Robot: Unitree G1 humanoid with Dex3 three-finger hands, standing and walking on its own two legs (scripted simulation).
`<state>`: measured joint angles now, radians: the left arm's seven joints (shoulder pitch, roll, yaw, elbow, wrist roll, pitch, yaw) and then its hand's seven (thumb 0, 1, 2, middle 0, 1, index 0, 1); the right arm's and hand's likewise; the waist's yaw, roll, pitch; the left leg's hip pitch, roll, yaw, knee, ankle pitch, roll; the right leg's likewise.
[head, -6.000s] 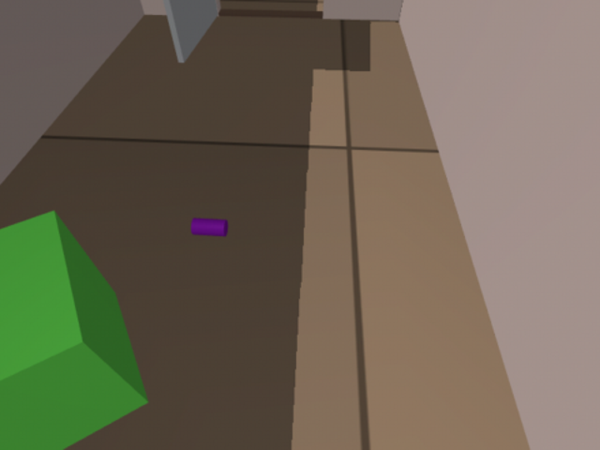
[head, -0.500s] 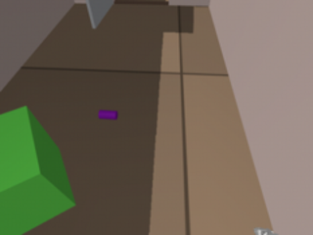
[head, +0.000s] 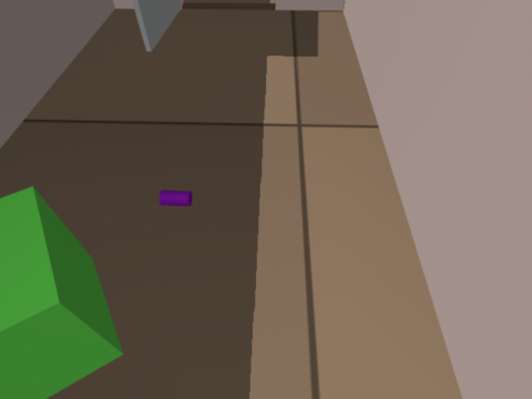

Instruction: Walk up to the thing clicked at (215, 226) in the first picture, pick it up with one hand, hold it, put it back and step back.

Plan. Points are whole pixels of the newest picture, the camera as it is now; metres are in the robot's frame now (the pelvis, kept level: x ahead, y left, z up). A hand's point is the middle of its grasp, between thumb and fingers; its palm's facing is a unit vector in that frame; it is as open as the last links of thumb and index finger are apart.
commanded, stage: stand
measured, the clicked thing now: (176, 198) +1.07 +0.44 -0.75
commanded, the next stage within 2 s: walk up in 1.70 s
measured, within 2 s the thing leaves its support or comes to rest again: neither
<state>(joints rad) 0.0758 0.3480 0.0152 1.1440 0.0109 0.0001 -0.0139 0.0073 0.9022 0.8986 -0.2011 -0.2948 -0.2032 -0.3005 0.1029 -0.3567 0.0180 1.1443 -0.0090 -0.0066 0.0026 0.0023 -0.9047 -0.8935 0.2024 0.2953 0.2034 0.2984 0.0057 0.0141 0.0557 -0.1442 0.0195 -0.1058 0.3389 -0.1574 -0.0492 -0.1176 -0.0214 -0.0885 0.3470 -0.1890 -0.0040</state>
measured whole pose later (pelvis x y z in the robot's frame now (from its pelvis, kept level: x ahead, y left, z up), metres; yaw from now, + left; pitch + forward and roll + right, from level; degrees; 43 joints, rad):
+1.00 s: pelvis +0.01 +0.01 +0.00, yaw -1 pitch -2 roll +0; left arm 0.11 0.35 0.01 1.13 0.01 0.00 -0.01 0.01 0.90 0.90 -0.20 -0.29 -0.20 -0.30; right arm 0.11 -0.36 0.03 1.14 -0.01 -0.01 0.00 0.00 -0.90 -0.89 0.20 0.30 0.20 0.30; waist 0.01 0.01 0.05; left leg -0.13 0.02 -0.09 0.33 -0.16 -0.04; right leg -0.11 -0.03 -0.07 0.34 -0.19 0.00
